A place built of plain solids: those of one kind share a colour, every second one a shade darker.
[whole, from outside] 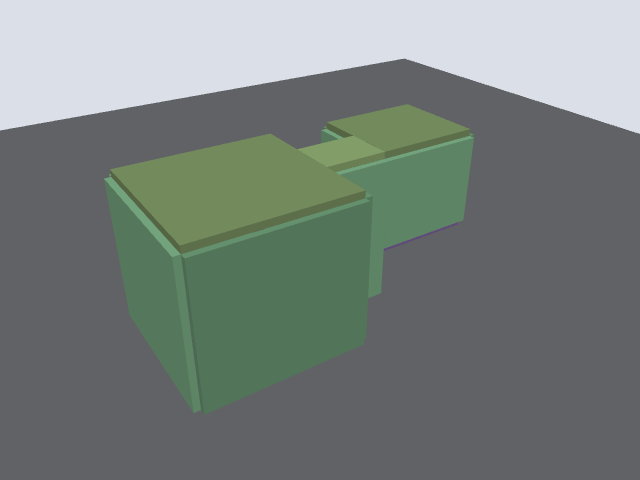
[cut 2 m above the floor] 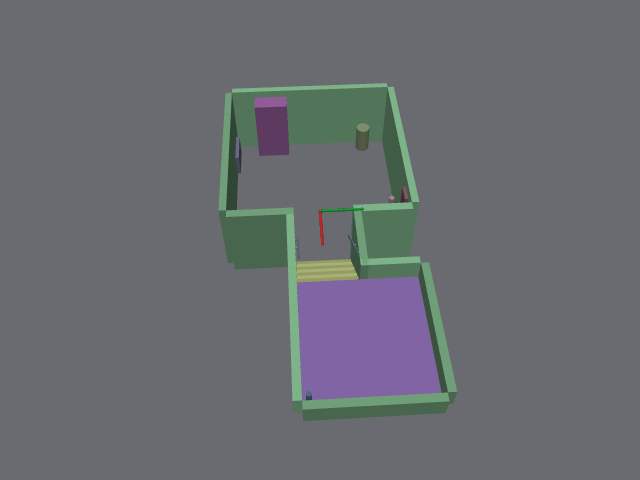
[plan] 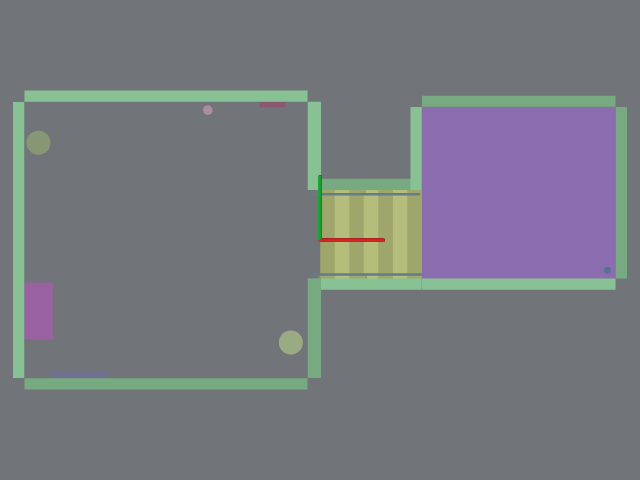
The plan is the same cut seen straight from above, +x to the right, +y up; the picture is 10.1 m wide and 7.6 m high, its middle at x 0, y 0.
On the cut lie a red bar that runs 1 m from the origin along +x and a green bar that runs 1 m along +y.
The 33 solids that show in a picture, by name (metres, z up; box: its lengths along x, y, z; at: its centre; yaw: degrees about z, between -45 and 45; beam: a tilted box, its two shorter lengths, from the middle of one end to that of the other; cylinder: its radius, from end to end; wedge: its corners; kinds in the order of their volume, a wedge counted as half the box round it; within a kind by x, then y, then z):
{
 "wall_1": {"box": [0.18, 4.38, 4.19], "at": [-4.77, 0.0, 2.04]},
 "wall_2": {"box": [4.48, 0.18, 4.19], "at": [-2.44, -2.28, 2.04]},
 "wall_3": {"box": [4.48, 0.18, 4.19], "at": [-2.44, 2.28, 2.04]},
 "wall_4": {"box": [0.18, 1.58, 4.19], "at": [-0.11, -1.4, 2.04]},
 "wall_5": {"box": [0.18, 1.4, 4.19], "at": [-0.11, 1.49, 2.04]},
 "wall_6": {"box": [0.21, 1.58, 4.19], "at": [-0.09, -1.4, 2.04]},
 "wall_7": {"box": [0.21, 1.4, 4.19], "at": [-0.09, 1.49, 2.04]},
 "wall_8": {"box": [1.81, 0.18, 4.19], "at": [0.71, -0.7, 2.04]},
 "wall_9": {"box": [1.81, 0.18, 4.19], "at": [0.71, 0.88, 2.04]},
 "wall_10": {"box": [0.18, 1.32, 2.64], "at": [1.52, 1.45, 2.82]},
 "wall_11": {"box": [3.07, 0.18, 2.64], "at": [3.15, -0.7, 2.82]},
 "wall_12": {"box": [3.07, 0.18, 2.64], "at": [3.15, 2.2, 2.82]},
 "wall_13": {"box": [0.18, 2.72, 2.64], "at": [4.77, 0.75, 2.82]},
 "roof_1": {"box": [4.48, 4.38, 0.2], "at": [-2.44, 0.0, 4.24]},
 "roof_2": {"box": [1.81, 1.4, 0.2], "at": [0.71, 0.09, 4.24]},
 "roof_3": {"box": [3.07, 2.72, 0.2], "at": [3.15, 0.75, 4.24]},
 "floor_1": {"box": [3.07, 2.72, 0.22], "at": [3.15, 0.75, 1.39]},
 "lockers_1": {"box": [0.45, 0.9, 1.85], "at": [-4.46, -1.12, 0.88]},
 "tread_1": {"wedge": [[0.0, -0.61, -0.05], [0.0, -0.61, 0.19], [0.0, 0.79, -0.05], [0.0, 0.79, 0.19], [0.24, -0.61, 0.02], [0.24, -0.61, 0.18], [0.24, 0.79, 0.02], [0.24, 0.79, 0.18]]},
 "tread_2": {"wedge": [[0.23, -0.61, 0.02], [0.23, -0.61, 0.37], [0.23, 0.79, 0.02], [0.23, 0.79, 0.37], [0.47, -0.61, 0.21], [0.47, -0.61, 0.37], [0.47, 0.79, 0.21], [0.47, 0.79, 0.37]]},
 "tread_3": {"wedge": [[0.46, -0.61, 0.21], [0.46, -0.61, 0.56], [0.46, 0.79, 0.21], [0.46, 0.79, 0.56], [0.7, -0.61, 0.4], [0.7, -0.61, 0.56], [0.7, 0.79, 0.4], [0.7, 0.79, 0.56]]},
 "tread_4": {"wedge": [[0.69, -0.61, 0.4], [0.69, -0.61, 0.75], [0.69, 0.79, 0.4], [0.69, 0.79, 0.75], [0.93, -0.61, 0.59], [0.93, -0.61, 0.75], [0.93, 0.79, 0.59], [0.93, 0.79, 0.75]]},
 "tread_5": {"wedge": [[0.92, -0.61, 0.59], [0.92, -0.61, 0.94], [0.92, 0.79, 0.59], [0.92, 0.79, 0.94], [1.16, -0.61, 0.78], [1.16, -0.61, 0.93], [1.16, 0.79, 0.78], [1.16, 0.79, 0.93]]},
 "tread_6": {"wedge": [[1.15, -0.61, 0.78], [1.15, -0.61, 1.12], [1.15, 0.79, 0.78], [1.15, 0.79, 1.12], [1.39, -0.61, 0.96], [1.39, -0.61, 1.12], [1.39, 0.79, 0.96], [1.39, 0.79, 1.12]]},
 "tread_7": {"wedge": [[1.38, -0.61, 0.96], [1.38, -0.61, 1.31], [1.38, 0.79, 0.96], [1.38, 0.79, 1.31], [1.62, -0.61, 1.15], [1.62, -0.61, 1.31], [1.62, 0.79, 1.15], [1.62, 0.79, 1.31]]},
 "bin_1": {"cylinder": 0.19, "from": [-4.46, 1.54, 0.0], "to": [-4.46, 1.54, 0.75]},
 "bin_2": {"cylinder": 0.19, "from": [-0.46, -1.62, 0.0], "to": [-0.46, -1.62, 0.75]},
 "guard_rail_1": {"wedge": [[-0.17, -0.57, 0.9], [-0.17, -0.57, 0.95], [-0.17, -0.52, 0.9], [-0.17, -0.52, 0.95], [1.61, -0.57, 2.35], [1.61, -0.57, 2.41], [1.61, -0.52, 2.35], [1.61, -0.52, 2.41]]},
 "guard_rail_2": {"wedge": [[-0.17, 0.7, 0.9], [-0.17, 0.7, 0.95], [-0.17, 0.75, 0.9], [-0.17, 0.75, 0.95], [1.58, 0.7, 2.33], [1.58, 0.7, 2.38], [1.58, 0.75, 2.33], [1.58, 0.75, 2.38]]},
 "radiator_1": {"box": [0.9, 0.1, 0.6], "at": [-3.81, -2.14, 0.45]},
 "cabinet_1": {"box": [0.42, 0.09, 0.72], "at": [-0.75, 2.14, 1.39]},
 "pipe_1": {"cylinder": 0.06, "from": [4.55, -0.48, 1.5], "to": [4.55, -0.48, 4.14]},
 "extinguisher_1": {"cylinder": 0.07, "from": [-1.78, 2.06, 0.0], "to": [-1.78, 2.06, 0.52]}
}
